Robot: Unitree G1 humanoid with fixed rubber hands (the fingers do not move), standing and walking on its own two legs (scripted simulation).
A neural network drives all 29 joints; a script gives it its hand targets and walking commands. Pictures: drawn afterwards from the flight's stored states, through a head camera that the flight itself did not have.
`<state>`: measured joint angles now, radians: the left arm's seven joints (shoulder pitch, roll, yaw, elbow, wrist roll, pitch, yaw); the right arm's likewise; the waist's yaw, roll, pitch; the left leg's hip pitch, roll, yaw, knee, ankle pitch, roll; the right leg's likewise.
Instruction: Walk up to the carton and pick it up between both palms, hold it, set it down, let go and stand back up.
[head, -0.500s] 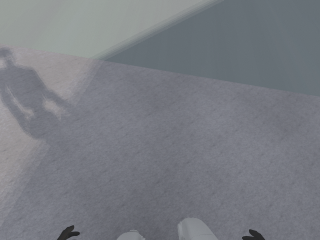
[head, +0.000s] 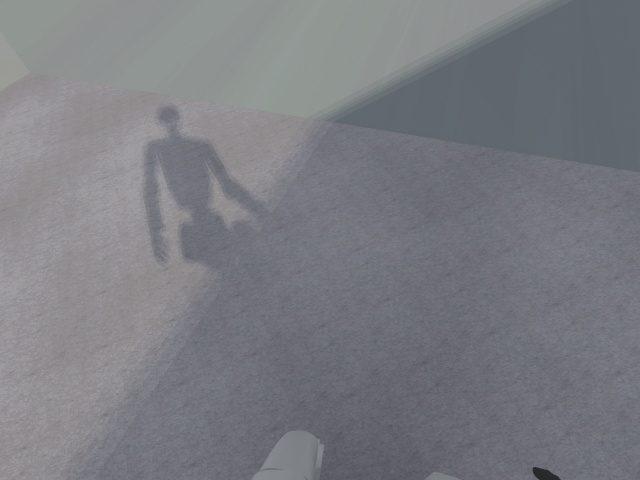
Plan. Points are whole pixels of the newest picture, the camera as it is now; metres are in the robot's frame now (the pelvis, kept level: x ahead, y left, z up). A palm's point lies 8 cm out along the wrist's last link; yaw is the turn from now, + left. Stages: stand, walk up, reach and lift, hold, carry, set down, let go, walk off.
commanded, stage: walk up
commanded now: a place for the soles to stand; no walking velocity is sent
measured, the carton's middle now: out of the picture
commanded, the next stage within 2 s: none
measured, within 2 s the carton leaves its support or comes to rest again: neither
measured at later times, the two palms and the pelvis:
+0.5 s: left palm out of the picture +0.00 +0.40 -0.12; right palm out of the picture +0.10 -0.13 -0.14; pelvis -0.04 +0.12 -0.01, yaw +15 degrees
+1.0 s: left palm out of the picture -0.24 +0.47 -0.16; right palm out of the picture +0.15 +0.07 -0.13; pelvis -0.08 +0.21 -0.02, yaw +39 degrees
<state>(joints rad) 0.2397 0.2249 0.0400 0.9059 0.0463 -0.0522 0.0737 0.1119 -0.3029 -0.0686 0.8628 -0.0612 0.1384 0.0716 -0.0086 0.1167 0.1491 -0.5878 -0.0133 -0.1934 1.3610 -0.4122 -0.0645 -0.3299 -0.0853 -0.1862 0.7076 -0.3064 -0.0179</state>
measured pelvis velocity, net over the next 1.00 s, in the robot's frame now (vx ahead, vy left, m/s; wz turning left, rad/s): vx -0.08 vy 0.21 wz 0.67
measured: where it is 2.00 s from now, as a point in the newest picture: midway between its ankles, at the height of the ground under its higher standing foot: outside the picture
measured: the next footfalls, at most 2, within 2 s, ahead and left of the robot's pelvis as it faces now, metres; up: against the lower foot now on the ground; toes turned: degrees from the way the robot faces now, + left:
left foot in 0.18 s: +0.05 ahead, +0.26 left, +0.00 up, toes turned +7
right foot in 0.48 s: +0.09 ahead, +0.07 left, +0.00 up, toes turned +9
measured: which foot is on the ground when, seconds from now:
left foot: up 0.00-0.16, down 0.18-0.50, up 0.52-0.90, down 0.92-1.00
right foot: down 0.00-0.20, up 0.22-0.46, down 0.48-0.94, up 0.96-1.00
